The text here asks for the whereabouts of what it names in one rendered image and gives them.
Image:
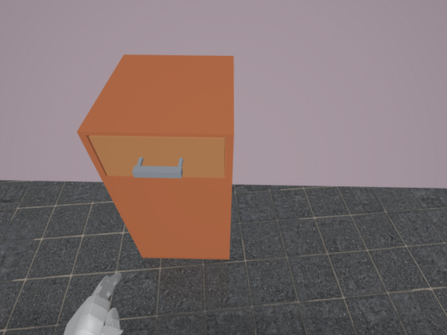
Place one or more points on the left robot hand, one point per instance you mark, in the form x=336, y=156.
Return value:
x=89, y=319

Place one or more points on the cabinet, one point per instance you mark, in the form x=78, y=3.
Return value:
x=169, y=96

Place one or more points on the drawer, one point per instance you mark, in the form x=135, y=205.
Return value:
x=202, y=156

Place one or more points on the handle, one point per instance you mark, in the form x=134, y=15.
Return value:
x=157, y=171

